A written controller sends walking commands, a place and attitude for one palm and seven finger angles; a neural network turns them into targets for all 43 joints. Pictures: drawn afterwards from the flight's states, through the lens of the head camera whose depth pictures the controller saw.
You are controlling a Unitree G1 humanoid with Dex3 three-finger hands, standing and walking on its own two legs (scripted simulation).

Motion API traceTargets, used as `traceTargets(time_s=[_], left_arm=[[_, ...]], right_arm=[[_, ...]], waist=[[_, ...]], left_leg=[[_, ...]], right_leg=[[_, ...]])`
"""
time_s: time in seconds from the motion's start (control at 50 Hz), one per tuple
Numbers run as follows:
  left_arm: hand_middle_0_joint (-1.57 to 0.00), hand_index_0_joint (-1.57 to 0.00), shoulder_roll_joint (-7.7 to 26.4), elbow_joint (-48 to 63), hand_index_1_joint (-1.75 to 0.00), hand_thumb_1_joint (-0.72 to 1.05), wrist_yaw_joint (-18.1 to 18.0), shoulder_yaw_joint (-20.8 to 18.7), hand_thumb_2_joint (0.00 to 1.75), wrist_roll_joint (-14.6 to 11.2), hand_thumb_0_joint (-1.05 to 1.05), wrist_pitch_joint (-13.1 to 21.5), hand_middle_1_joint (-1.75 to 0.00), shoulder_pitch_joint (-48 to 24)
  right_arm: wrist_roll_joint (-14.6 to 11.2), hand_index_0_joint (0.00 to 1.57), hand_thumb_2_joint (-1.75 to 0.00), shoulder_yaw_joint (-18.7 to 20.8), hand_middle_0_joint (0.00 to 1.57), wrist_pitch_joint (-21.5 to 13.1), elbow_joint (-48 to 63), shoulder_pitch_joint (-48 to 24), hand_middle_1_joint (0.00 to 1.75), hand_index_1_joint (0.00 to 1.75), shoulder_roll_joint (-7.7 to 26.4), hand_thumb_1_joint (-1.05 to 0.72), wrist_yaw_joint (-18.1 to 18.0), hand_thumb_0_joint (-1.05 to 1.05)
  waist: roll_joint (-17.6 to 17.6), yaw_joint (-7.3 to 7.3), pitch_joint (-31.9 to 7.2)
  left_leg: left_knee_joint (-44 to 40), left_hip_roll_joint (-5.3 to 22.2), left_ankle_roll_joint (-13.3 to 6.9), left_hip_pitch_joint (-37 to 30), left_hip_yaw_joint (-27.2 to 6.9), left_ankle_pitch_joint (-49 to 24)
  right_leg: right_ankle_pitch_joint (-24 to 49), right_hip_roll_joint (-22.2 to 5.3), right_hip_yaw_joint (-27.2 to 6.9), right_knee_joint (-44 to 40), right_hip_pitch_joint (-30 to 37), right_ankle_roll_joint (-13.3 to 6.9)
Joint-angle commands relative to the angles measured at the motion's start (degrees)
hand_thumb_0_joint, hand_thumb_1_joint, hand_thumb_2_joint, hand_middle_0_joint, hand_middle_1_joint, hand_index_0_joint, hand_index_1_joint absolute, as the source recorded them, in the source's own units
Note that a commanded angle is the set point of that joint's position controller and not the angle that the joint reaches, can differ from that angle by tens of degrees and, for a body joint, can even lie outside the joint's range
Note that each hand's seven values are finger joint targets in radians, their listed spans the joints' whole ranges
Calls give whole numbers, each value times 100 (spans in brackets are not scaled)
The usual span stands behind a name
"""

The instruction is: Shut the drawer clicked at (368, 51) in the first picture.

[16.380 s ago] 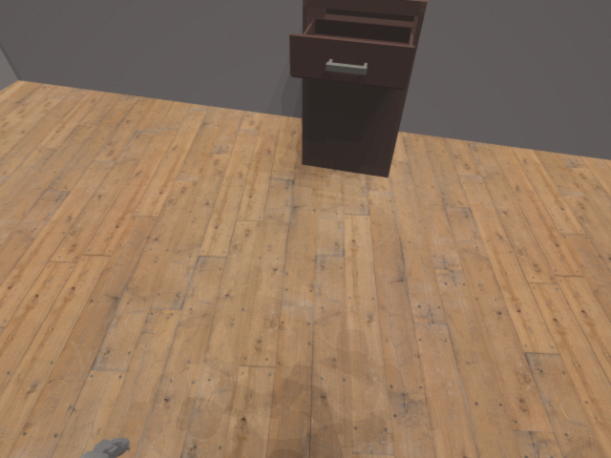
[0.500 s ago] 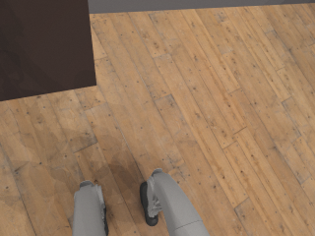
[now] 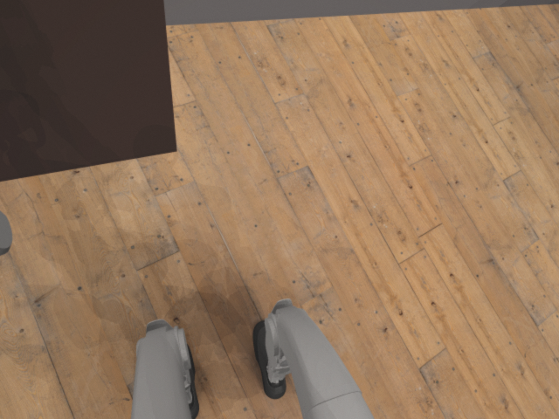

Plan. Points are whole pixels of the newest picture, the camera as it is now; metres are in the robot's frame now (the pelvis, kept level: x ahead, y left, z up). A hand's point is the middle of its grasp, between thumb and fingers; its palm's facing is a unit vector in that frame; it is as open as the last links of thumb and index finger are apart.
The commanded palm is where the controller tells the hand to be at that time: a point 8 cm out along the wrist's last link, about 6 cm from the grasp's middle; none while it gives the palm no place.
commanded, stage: pull the fist back off the drawer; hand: left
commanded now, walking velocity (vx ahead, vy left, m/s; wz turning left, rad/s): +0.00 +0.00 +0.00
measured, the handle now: out of the picture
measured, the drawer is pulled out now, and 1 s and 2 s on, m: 0.00 0.00 0.00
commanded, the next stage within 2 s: draw the hand back to the body in 0.26 s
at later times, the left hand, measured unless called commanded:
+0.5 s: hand out of the picture +0.58 +0.23 +0.10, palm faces +0.14 -0.99 -0.08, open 3.3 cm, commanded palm +0.52 +0.26 +0.11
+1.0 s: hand out of the picture +0.39 +0.23 +0.19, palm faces +0.21 -0.95 -0.22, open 3.3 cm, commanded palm +0.35 +0.28 +0.21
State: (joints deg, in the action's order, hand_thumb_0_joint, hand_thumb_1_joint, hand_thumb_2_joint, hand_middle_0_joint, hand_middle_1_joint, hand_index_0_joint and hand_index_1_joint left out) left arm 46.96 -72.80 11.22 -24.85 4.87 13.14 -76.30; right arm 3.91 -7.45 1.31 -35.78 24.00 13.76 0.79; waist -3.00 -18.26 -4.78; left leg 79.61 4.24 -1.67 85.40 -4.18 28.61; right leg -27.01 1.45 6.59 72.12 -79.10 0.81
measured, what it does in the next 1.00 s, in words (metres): rises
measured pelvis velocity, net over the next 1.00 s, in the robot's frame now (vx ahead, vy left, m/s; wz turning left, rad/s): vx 0.07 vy -0.01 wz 0.06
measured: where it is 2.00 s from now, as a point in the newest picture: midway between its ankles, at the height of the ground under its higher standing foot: (229, 383)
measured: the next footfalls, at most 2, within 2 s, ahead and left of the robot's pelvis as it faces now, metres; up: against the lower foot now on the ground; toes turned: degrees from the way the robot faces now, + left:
none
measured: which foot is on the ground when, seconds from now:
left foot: down 0.00-1.00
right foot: down 0.00-1.00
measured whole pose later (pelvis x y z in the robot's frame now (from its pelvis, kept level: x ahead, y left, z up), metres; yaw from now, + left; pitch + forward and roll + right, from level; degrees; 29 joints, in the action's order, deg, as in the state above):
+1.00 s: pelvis +0.07 -0.01 +0.12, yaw +4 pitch +9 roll -1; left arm 19.3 -19.2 2.5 -12.4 -5.7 8.4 -6.7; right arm -3.2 -1.1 4.5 -29.4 14.0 14.3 -2.8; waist -2.3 -2.5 -6.2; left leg 45.7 1.9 -0.5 30.9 1.2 23.4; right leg -23.2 -0.1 1.4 43.2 -28.6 0.4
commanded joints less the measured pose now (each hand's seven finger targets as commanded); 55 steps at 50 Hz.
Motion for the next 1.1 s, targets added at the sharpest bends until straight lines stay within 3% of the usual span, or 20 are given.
traceTargets(time_s=[0.0,0.04,0.1,0.14,0.28,0.34,0.4,0.46,0.52,0.54,0.64,0.7,0.72,0.78,0.84,0.86,0.88,0.94,1.02,1.08], left_arm=[[-140,-140,1156,1722,-160,90,-133,-350,90,-258,0,449,-160,-2406],[-140,-140,920,1770,-160,90,-121,-300,90,-318,0,461,-160,-2006],[-140,-140,991,1879,-160,90,-120,-468,90,-369,0,560,-160,-1536],[-140,-140,694,2015,-160,90,-102,-352,90,-435,0,616,-160,-1212],[-140,-140,427,1748,-160,90,-145,-390,90,-597,0,917,-160,-951],[-140,-140,380,1650,-160,90,-152,-327,90,-542,0,1039,-160,-935],[-140,-140,469,2815,-160,90,-73,-636,90,-710,0,1176,-160,378],[-140,-140,157,4142,-160,90,52,-540,90,-1073,0,988,-160,1524],[-140,-140,-362,4590,-160,90,85,-372,90,-1475,0,591,-160,2439],[-140,-140,-283,4640,-160,90,51,-485,90,-1560,0,502,-160,2588],[-140,-140,-1038,4829,-160,90,-163,86,90,-1632,0,706,-160,2641],[-140,-140,-1603,4892,-160,90,-76,638,90,-1599,0,842,-160,3252],[-140,-140,-1715,4739,-160,90,-5,740,90,-1618,0,807,-160,3538],[-140,-140,-1717,4871,-160,90,201,766,90,-1774,0,610,-160,4054],[-140,-140,-1451,5329,-160,90,244,397,90,-2021,0,430,-160,4549],[-140,-140,-826,6039,-160,90,-412,532,90,-1191,0,246,-160,4681],[-140,-140,-1237,6431,-160,90,-765,682,90,-1159,0,82,-160,4981],[-140,-140,-1288,7117,-160,90,-1285,700,90,-1052,0,-248,-160,5478],[-140,-140,-1403,7676,-160,90,-1645,750,90,-954,0,-463,-160,5803],[-140,-140,-1814,7960,-160,90,-1737,1054,90,-911,0,-568,-160,6299]], right_arm=[[22,20,-90,571,20,9,28,1414,30,30,1410,-90,-9,0],[-5,20,-90,603,20,45,73,1337,30,30,1373,-90,24,0],[-21,20,-90,626,20,89,108,1308,30,30,1351,-90,60,0],[-46,20,-90,674,20,117,135,1241,30,30,1310,-90,78,0],[-75,20,-90,762,20,176,39,1195,30,30,1260,-90,68,0],[-59,20,-90,761,20,225,6,1171,30,30,1234,-90,87,0],[-129,20,-90,894,20,319,378,1081,30,30,1224,-90,150,0],[-295,20,-90,976,20,362,652,920,30,30,1136,-90,195,0],[-463,20,-90,1006,20,311,770,727,30,30,1068,-90,137,0],[-495,20,-90,1008,20,289,771,675,30,30,1070,-90,81,0],[-539,20,-90,991,20,96,634,359,30,30,980,-90,-84,0],[-578,20,-90,993,20,28,660,166,30,30,925,-90,-75,0],[-588,20,-90,989,20,28,660,104,30,30,926,-90,-71,0],[-652,20,-90,975,20,26,866,-202,30,30,968,-90,-91,0],[-716,20,-90,938,20,-14,1118,-546,30,30,940,-90,-155,0],[-713,20,-90,987,20,110,1256,-984,30,30,858,-90,-238,0],[-691,20,-90,946,20,111,1419,-1118,30,30,740,-90,-310,0],[-693,20,-90,875,20,61,1448,-1374,30,30,723,-90,-460,0],[-670,20,-90,812,20,-80,1387,-1642,30,30,694,-90,-618,0],[-653,20,-90,752,20,-228,1311,-1755,30,30,646,-90,-641,0]], waist=[[-2109,73,-3821],[-1986,156,-3748],[-1788,292,-3712],[-1658,341,-3674],[-1054,303,-3246],[-1206,322,-3199],[-1605,966,-4510],[-1379,1206,-4998],[-450,1166,-4270],[-186,1187,-3954],[-261,1039,-2645],[-769,1094,-2185],[-631,1135,-2057],[-408,1296,-1923],[-172,1523,-1853],[-236,1783,-2182],[-241,1697,-1948],[-65,1720,-1506],[19,1751,-1090],[-41,1785,-743]], left_leg=[[-1193,24,48,-4408,-604,-1729],[-1222,19,53,-4439,-514,-1884],[-1257,-1,26,-4336,-405,-2050],[-1269,2,24,-4389,-329,-2248],[-1232,-61,-20,-4019,-133,-2392],[-1162,-82,-22,-4075,-90,-2643],[-1418,-121,65,-5167,-36,-3866],[-1712,-162,69,-5745,64,-4661],[-2113,-253,-37,-5184,281,-3990],[-2247,-280,-59,-4914,356,-3574],[-2703,-299,-24,-5215,415,-2849],[-2883,-302,8,-5771,416,-3057],[-2974,-279,37,-5845,363,-3087],[-3230,-316,31,-5861,328,-2741],[-3471,-361,14,-5803,387,-2547],[-3732,-447,6,-6286,499,-2583],[-3925,-422,18,-6382,489,-2448],[-4256,-372,11,-6523,466,-2219],[-4679,-365,-15,-6903,453,-2038],[-4971,-351,6,-7263,419,-2086]], right_leg=[[762,226,-72,-815,846,-267],[847,231,-83,-896,981,-259],[978,240,-135,-966,1355,-257],[1136,241,-151,-1016,1489,-243],[1496,238,-256,-1112,1898,-196],[1706,220,-283,-1048,1862,-213],[2582,208,-341,-1098,2808,-258],[3511,234,-373,-1435,3831,-194],[4059,221,-418,-1873,4751,-112],[3992,210,-440,-1988,4977,-91],[3044,228,-416,-2386,4649,-109],[2864,212,-381,-2563,4422,-177],[2776,198,-334,-2603,4437,-184],[2593,174,-306,-2763,4771,-208],[2700,129,-327,-2899,5314,-213],[2567,-35,-583,-3160,5658,-287],[2465,-57,-529,-3305,5698,-275],[2248,-79,-490,-3569,5903,-253],[2048,-94,-505,-3985,6206,-242],[2016,-99,-444,-4238,6334,-249]])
